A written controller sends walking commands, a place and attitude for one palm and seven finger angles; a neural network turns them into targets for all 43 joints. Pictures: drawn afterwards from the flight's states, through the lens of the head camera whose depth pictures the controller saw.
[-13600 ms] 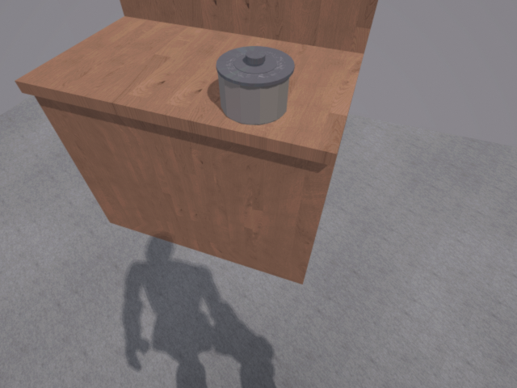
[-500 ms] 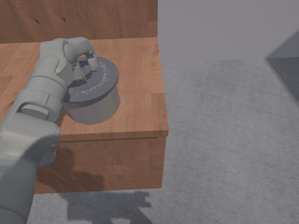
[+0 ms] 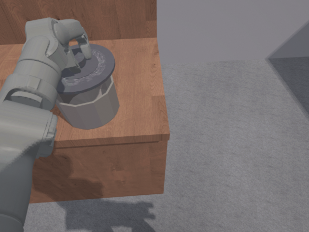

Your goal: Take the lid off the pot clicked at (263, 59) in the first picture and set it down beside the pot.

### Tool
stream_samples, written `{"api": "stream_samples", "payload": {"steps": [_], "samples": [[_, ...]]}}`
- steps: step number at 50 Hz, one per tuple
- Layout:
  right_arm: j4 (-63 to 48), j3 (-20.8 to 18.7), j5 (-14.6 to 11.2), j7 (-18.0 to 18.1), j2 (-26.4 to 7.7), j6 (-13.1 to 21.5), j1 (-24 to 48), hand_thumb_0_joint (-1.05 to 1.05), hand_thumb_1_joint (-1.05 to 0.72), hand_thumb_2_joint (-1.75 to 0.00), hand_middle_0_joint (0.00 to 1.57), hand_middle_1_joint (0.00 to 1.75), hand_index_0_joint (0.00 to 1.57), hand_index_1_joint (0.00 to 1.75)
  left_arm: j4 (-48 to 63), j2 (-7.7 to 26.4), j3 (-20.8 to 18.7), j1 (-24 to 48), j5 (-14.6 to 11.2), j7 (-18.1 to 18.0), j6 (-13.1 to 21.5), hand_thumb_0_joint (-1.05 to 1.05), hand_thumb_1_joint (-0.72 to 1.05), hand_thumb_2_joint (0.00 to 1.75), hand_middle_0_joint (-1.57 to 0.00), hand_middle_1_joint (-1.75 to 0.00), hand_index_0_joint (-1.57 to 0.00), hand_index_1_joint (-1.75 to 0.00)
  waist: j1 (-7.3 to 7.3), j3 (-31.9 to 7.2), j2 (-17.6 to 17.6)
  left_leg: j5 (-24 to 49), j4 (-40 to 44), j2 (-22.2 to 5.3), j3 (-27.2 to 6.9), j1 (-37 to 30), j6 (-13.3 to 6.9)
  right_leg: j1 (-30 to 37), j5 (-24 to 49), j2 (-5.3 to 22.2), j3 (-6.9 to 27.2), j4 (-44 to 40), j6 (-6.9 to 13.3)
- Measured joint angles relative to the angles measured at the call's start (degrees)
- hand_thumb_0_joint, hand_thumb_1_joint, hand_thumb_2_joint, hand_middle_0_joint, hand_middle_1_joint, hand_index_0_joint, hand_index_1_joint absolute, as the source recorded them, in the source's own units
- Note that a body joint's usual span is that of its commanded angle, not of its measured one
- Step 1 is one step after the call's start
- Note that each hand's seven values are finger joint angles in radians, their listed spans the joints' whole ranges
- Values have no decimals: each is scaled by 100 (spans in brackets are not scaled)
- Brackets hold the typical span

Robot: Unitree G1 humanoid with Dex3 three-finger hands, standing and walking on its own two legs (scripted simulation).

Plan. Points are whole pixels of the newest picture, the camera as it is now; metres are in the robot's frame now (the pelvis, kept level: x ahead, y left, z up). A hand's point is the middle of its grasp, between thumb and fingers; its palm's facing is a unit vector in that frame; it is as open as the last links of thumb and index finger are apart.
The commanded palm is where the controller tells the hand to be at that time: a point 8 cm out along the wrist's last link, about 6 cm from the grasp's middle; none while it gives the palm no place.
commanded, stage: lift the lid straight up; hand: left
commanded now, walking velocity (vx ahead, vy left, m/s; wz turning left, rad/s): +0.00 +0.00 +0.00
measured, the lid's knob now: (75, 60) +0.52 +0.17 +0.18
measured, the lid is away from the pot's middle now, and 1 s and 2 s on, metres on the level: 0.01 0.02 0.10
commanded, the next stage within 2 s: move the lid sideways beside the pot in 1.04 s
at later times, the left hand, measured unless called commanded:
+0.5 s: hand (62, 40) +0.49 +0.17 +0.25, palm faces -0.33 -0.11 -0.94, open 7.6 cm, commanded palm +0.49 +0.18 +0.33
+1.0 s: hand (56, 24) +0.50 +0.17 +0.28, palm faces -0.29 -0.15 -0.95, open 7.6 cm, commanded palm +0.50 +0.18 +0.36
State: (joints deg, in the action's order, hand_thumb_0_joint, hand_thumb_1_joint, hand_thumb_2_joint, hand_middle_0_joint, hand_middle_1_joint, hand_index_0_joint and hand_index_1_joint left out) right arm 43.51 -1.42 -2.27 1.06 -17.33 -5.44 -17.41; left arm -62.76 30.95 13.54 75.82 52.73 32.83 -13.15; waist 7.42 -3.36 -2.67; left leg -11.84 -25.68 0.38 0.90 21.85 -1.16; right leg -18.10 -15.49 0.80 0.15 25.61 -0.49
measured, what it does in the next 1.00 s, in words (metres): stands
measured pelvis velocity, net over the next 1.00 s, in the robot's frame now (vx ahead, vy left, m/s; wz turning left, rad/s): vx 0.01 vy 0.00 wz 0.01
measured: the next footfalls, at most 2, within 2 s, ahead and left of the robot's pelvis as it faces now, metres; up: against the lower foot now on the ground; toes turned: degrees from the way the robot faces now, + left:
none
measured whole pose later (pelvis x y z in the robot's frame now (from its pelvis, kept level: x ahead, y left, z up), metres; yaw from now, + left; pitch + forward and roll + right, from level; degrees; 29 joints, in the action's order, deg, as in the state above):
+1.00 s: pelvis +0.01 +0.00 +0.00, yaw +0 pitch +9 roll +0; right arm 44.4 -0.9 -2.2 0.5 -17.6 -4.2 -17.2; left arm -66.3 33.0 14.2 87.0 55.2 35.2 -18.0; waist 7.5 -4.1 -2.9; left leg -11.2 -23.8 0.6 0.5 21.4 -1.1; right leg -17.6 -15.0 1.0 -0.1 23.7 -0.5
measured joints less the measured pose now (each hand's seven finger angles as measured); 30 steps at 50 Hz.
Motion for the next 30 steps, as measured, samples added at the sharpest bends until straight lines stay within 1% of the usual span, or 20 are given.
{"api": "stream_samples", "payload": {"steps": [1, 4, 6, 10, 12, 15, 19, 23, 27, 30], "samples": [[-4, -2, -6, -1, 6, 9, -5, 1, -90, -90, 21, 30, 20, 30, -34, 6, 58, 45, 0, 0, -24, 1, 28, 64, -60, -101, -63, -103, 8, 0, 1, -1, -4, 0, -2, 8, 0, -4, 0, 0, -2, 0, 0], [-15, 7, 4, -5, 19, 34, -12, 1, -90, -90, 21, 30, 20, 30, -48, 44, -12, 107, 53, 26, -26, 1, 28, 64, -61, -101, -63, -103, 20, -8, 6, -2, 2, -1, 8, 20, -1, -20, 3, -1, 9, -7, -2], [-22, 0, -3, -9, 28, 52, -24, 1, -90, -90, 21, 30, 20, 30, -80, 56, 70, 178, 49, 26, -57, 1, 28, 64, -61, -101, -63, -103, 23, -14, 6, -6, -3, 2, 3, 35, -2, -29, 0, 2, 4, -9, -5], [-17, 7, 9, -20, 32, 78, -26, 1, -90, -90, 21, 30, 20, 30, -76, 97, -20, 246, 82, 70, -71, 1, 28, 64, -61, -101, -63, -103, 19, -31, 2, -11, 8, 6, 11, 37, -8, -31, 1, 6, 13, -26, -12], [-25, -6, 10, -36, 33, 106, -43, 1, -90, -90, 21, 30, 20, 30, 22, 114, 26, 249, 71, 93, -96, 1, 28, 64, -61, -101, -63, -103, 3, -44, -3, -12, 16, 13, 10, 33, -9, -26, -3, 12, 12, -33, -15], [-22, -5, 12, -55, 31, 107, -33, 1, -90, -90, 21, 30, 20, 30, 47, 109, -4, 292, 85, 103, -121, 2, 28, 64, -61, -101, -63, -103, -21, -57, -5, -22, 13, 20, 6, 18, -13, -7, -13, 19, 9, -35, -22], [-17, 7, 6, -65, 25, 95, 14, 1, -90, -90, 21, 30, 20, 30, 3, 101, 55, 382, 81, 152, -206, 2, 28, 64, -61, -101, -63, -103, -34, -69, -7, -24, 21, 31, -9, 4, -17, 16, -18, 28, -6, -49, -24], [-23, -3, 4, -71, 26, 145, 40, 1, -90, -90, 21, 30, 20, 30, 87, 60, 218, 468, 65, 189, -264, 2, 27, 64, -61, -101, -63, -103, -67, -61, -13, -4, 40, 49, -40, 4, -14, 27, -15, 44, -37, -61, -25], [-9, 25, 19, -71, 22, 165, 100, 1, -90, -90, 21, 30, 20, 30, 59, 20, 118, 575, 50, 213, -268, 2, 27, 64, -61, -101, -63, -103, -79, -56, -23, 16, 64, 56, -56, -3, -14, 35, -5, 49, -52, -77, -23], [-16, 47, 14, -64, 30, 159, 141, 1, -90, -90, 21, 30, 20, 30, -74, 30, 81, 699, 95, 218, -293, 2, 27, 64, -61, -101, -63, -103, -64, -57, -17, 26, 80, 50, -50, -10, -12, 33, 3, 44, -45, -81, -20]]}}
